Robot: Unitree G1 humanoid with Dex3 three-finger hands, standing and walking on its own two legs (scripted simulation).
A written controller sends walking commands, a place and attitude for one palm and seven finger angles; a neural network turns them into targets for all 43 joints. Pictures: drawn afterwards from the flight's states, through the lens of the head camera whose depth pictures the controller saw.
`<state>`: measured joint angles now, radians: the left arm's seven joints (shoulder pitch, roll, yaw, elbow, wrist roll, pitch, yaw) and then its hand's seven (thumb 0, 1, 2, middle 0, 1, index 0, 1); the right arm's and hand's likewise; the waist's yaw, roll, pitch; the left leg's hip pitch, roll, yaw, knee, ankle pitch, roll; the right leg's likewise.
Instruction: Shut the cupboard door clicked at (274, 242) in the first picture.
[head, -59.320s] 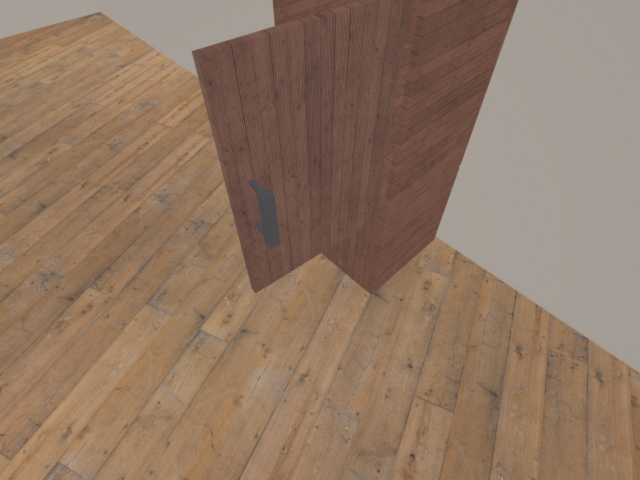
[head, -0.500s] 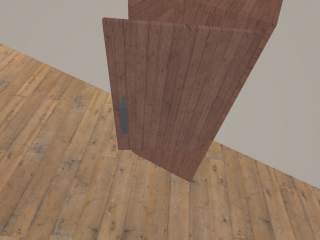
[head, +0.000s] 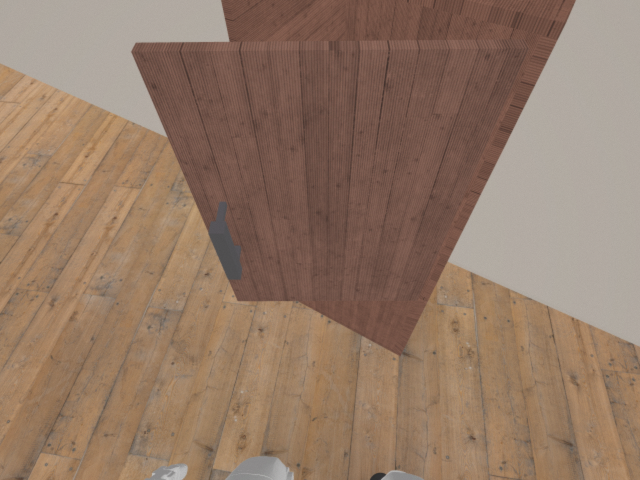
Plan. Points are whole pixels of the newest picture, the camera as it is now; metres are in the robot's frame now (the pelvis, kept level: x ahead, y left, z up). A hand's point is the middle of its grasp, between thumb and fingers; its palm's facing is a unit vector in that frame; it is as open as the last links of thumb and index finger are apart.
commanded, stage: come to a stop and stand still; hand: left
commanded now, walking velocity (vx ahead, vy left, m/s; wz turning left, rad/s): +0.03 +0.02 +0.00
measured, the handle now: (228, 242) +0.46 +0.18 -0.06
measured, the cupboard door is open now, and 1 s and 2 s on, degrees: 30 30 30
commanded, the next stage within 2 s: look again from close up in 0.46 s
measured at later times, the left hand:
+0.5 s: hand out of the picture +0.01 +0.24 -0.17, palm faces -0.01 -0.96 -0.29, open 7.4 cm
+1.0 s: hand out of the picture +0.09 +0.25 -0.14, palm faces -0.07 -0.93 -0.36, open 7.4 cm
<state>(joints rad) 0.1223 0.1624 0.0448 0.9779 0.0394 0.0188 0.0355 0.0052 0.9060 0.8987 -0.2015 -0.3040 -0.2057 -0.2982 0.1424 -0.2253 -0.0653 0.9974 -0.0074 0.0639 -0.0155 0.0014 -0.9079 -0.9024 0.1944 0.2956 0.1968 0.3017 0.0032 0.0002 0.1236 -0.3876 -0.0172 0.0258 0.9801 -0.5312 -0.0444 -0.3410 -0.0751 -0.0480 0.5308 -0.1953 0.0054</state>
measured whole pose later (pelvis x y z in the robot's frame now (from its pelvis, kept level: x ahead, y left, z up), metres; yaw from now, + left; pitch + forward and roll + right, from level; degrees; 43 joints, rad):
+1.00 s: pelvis -0.02 +0.01 +0.00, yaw -2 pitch -2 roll +1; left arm 0.14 0.33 0.00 1.03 0.02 -0.01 0.01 0.01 0.91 0.90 -0.20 -0.30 -0.21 -0.30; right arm 0.20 -0.34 -0.04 1.07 -0.02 -0.01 0.01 0.00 -0.90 -0.90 0.20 0.30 0.20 0.30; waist -0.03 0.01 0.03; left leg -0.15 -0.01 0.07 0.45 -0.26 0.01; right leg -0.28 -0.05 -0.01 0.47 -0.15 0.01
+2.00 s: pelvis -0.03 +0.02 -0.12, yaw +1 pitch +18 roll -2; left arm 0.45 0.24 0.23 -0.03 -0.33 -0.41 -0.32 0.02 0.90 0.90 -0.83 -0.99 -0.83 -0.99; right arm 0.25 -0.24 -0.02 0.52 0.02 -0.24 -0.06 0.01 -0.90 -0.90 0.20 0.30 0.20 0.30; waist 0.00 0.01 -0.17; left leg -1.03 0.01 -0.03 1.34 -0.64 0.01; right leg -1.09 -0.06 -0.07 1.25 -0.48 0.01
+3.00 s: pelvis -0.01 +0.01 -0.11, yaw +2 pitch +19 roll -2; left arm 0.39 0.23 0.16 -0.02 -0.27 -0.41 -0.24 0.02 0.90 0.90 -1.30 -1.50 -1.30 -1.50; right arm 0.25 -0.24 0.00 0.46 0.00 -0.15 -0.05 0.01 -0.90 -0.90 0.20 0.30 0.20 0.30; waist 0.00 0.02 -0.18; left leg -0.99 0.01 -0.04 1.31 -0.64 0.00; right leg -1.06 -0.05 -0.08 1.23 -0.49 0.00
